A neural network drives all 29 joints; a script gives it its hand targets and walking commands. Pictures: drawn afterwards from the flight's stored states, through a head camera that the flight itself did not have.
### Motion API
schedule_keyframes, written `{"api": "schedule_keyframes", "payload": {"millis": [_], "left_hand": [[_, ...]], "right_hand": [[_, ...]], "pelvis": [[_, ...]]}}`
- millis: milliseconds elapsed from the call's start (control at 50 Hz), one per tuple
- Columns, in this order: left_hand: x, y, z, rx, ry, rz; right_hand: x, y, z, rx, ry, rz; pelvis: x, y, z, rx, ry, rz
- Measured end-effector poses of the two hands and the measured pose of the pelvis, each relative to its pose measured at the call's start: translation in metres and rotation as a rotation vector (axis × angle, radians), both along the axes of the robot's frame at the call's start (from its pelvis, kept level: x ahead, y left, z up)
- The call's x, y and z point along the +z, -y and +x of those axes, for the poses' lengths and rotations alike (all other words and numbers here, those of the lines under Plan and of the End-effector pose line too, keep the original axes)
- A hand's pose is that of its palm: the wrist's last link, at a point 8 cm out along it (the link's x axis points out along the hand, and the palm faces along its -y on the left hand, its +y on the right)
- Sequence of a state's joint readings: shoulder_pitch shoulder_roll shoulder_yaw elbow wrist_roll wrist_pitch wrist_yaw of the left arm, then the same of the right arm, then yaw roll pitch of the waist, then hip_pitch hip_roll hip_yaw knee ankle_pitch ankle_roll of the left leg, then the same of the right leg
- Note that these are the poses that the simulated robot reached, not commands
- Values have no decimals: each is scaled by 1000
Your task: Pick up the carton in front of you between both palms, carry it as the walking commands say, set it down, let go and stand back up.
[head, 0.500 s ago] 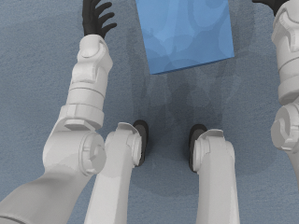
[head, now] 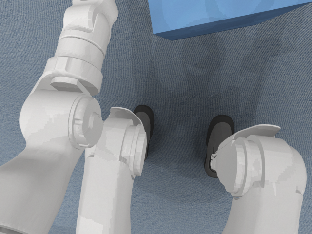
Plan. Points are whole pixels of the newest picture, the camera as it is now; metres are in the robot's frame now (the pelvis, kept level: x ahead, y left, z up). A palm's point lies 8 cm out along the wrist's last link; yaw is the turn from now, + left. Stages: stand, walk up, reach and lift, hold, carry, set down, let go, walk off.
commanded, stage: reach and lift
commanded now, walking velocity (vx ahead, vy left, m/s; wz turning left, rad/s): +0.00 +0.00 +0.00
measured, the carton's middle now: out of the picture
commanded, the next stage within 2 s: none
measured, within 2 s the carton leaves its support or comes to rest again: leaves its support in 0.74 s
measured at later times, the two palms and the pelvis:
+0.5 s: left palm out of the picture +0.56 +0.11 -0.17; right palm out of the picture +0.59 -0.20 -0.17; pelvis +0.00 +0.01 +0.00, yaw +0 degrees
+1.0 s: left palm out of the picture +0.54 +0.10 -0.06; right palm out of the picture +0.55 -0.20 -0.06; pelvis +0.01 +0.02 +0.03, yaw -4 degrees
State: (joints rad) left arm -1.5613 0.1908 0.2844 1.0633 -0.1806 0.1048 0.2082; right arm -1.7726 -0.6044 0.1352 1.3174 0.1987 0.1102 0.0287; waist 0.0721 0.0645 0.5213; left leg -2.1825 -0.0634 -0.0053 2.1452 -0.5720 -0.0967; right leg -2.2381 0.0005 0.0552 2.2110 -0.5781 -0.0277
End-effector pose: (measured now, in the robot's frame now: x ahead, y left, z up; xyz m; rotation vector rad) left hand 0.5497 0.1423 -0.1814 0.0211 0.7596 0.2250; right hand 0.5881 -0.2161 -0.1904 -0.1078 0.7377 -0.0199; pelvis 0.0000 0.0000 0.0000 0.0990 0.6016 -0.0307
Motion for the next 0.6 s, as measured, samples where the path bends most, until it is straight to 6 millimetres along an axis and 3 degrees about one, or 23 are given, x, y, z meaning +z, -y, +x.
{"api": "schedule_keyframes", "payload": {"millis": [120, 320, 420, 600], "left_hand": [[3, 3, 7, -15, 17, -3], [6, 7, 1, -26, 18, -16], [9, 31, 6, -62, 21, -59], [11, 29, 12, -43, -6, -69]], "right_hand": [[12, -7, 10, 5, 35, 8], [13, -13, 0, 2, 23, 13], [17, -22, -1, 33, 18, 26], [18, -21, 1, 64, -35, 15]], "pelvis": [[-4, -1, 8, -4, -9, 2], [-1, -7, 4, 0, -26, -4], [0, -8, -1, -1, -5, -7], [-8, -2, 4, 3, -15, -2]]}}
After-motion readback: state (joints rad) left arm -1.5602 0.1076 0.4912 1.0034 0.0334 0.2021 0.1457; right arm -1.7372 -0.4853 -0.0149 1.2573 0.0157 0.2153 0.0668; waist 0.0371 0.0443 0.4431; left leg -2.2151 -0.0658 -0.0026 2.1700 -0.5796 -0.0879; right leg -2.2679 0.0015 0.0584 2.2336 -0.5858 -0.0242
